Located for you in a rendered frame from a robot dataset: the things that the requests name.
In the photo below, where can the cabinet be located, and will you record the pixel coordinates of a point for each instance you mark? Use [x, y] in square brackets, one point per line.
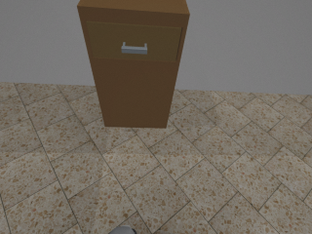
[135, 93]

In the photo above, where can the handle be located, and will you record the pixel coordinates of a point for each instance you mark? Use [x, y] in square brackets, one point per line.
[134, 50]

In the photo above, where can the drawer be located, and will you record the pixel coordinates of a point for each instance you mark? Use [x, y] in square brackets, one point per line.
[107, 39]

